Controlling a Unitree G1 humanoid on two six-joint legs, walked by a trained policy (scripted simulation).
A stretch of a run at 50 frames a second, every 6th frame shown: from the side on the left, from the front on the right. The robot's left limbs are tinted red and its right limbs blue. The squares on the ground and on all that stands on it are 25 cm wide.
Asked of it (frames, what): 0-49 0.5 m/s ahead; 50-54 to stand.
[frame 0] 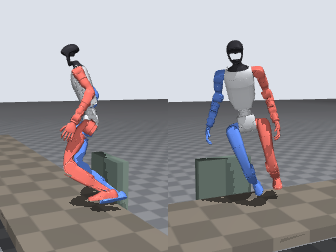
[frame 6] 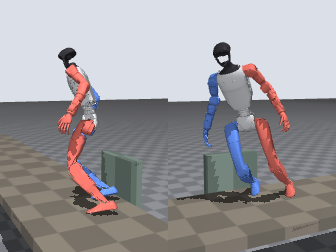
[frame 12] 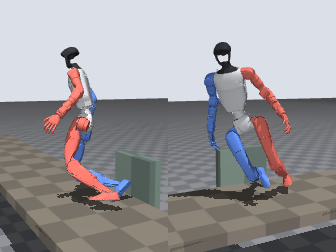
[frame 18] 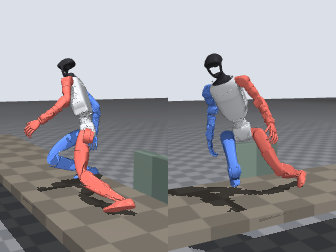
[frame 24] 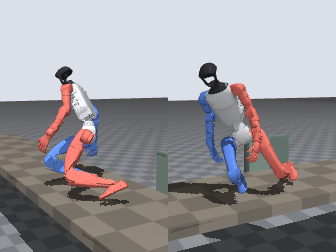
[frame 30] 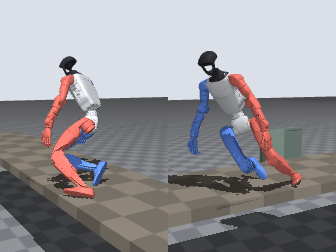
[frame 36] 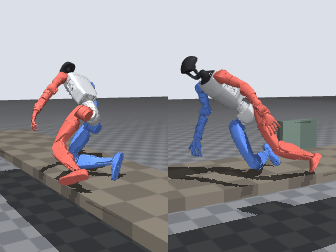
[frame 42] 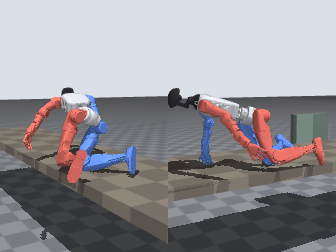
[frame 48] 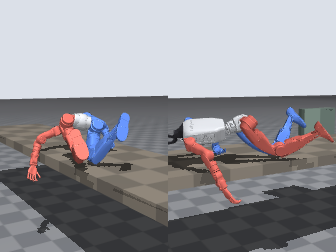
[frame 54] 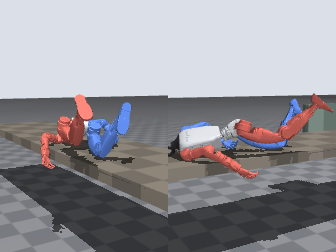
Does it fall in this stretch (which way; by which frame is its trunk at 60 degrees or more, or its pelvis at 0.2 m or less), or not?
yes: goes over to its right; its trunk at 60 degrees or more by frame 42
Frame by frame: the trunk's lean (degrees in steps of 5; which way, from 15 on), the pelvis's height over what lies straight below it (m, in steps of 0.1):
0: 20 forward, 0.7
6: 30 forward and to its right, 0.7
12: 20 forward and to its right, 0.6
18: 30 forward and to its right, 0.5
24: 35 forward and to its right, 0.5
30: 35 forward and to its right, 0.5
36: 55 forward and to its right, 0.5
42: 75 to its right, 0.4
48: 95 to its right, 0.2
54: 100 to its right, 0.2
